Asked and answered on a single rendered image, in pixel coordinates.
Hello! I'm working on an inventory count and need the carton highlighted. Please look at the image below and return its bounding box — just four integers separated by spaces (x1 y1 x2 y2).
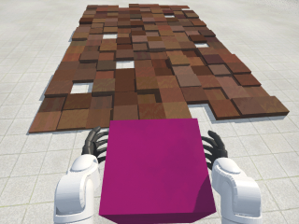
98 118 217 224

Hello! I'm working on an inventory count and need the left robot hand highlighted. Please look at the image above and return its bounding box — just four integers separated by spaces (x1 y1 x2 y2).
81 125 109 164

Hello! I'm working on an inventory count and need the right robot forearm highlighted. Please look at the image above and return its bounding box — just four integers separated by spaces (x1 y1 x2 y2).
211 157 263 224

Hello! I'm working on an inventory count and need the right robot hand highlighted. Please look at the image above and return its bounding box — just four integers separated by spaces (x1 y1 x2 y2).
201 130 228 170

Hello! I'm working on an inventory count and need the left robot forearm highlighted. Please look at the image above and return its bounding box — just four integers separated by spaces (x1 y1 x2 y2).
53 154 101 224

